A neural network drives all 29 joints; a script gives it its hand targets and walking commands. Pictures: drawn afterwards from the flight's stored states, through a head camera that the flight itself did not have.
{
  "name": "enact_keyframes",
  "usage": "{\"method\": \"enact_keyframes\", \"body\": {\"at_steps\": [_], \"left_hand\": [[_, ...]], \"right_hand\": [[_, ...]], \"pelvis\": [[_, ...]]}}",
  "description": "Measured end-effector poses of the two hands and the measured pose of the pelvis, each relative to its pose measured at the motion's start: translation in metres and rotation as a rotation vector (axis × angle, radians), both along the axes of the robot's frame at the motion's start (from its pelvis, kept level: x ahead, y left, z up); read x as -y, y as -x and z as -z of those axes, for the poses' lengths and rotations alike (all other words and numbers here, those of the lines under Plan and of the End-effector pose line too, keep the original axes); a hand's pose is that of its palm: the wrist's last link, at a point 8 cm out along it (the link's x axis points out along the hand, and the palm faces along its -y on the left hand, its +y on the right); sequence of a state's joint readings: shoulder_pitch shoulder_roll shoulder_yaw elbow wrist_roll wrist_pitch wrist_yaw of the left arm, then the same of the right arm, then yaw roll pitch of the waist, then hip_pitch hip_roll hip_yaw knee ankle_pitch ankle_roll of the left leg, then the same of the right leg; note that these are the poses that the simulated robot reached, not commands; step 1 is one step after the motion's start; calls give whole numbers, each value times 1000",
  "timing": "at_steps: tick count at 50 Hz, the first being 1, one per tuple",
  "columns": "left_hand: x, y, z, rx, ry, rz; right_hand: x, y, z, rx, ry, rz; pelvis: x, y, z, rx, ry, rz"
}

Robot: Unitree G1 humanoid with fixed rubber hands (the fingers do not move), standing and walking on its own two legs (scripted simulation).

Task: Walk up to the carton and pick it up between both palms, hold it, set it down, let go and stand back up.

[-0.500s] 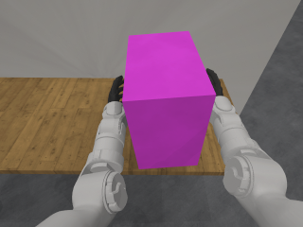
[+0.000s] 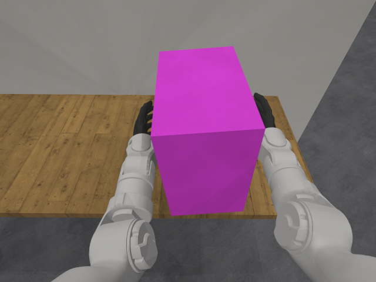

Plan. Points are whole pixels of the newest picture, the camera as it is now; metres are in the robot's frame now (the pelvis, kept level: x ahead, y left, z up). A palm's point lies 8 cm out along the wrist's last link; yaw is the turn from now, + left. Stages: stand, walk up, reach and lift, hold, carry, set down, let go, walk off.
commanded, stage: set down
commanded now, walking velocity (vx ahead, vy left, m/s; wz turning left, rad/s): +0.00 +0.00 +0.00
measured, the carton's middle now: (201, 132) +0.43 -0.02 +0.07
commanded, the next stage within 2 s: none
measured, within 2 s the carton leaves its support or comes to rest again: rests again in 0.46 s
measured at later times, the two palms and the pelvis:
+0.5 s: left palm (143, 139) +0.40 +0.12 +0.08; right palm (262, 132) +0.40 -0.16 +0.10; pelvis +0.00 +0.00 +0.00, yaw +0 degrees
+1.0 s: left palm (144, 140) +0.40 +0.11 +0.08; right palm (263, 136) +0.39 -0.16 +0.09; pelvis +0.00 +0.00 +0.00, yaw +0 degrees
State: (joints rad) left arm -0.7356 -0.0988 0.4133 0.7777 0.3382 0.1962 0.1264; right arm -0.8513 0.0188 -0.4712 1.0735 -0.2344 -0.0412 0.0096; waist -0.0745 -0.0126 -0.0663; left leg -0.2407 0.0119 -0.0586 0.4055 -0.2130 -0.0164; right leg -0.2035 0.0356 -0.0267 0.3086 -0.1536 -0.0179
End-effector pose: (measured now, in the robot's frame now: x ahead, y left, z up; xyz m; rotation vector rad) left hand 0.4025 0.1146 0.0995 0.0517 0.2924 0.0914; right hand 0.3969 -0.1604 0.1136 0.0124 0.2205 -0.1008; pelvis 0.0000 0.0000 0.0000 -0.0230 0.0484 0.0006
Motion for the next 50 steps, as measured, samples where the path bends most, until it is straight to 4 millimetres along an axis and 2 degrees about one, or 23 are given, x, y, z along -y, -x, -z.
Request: {"method": "enact_keyframes", "body": {"at_steps": [13,50], "left_hand": [[-1,-1,13,-6,-1,0],[1,0,17,21,-2,17]], "right_hand": [[-2,-1,12,-1,-2,0],[2,5,22,10,0,7]], "pelvis": [[0,-4,0,-6,0,0],[0,-4,0,-6,0,1]]}}
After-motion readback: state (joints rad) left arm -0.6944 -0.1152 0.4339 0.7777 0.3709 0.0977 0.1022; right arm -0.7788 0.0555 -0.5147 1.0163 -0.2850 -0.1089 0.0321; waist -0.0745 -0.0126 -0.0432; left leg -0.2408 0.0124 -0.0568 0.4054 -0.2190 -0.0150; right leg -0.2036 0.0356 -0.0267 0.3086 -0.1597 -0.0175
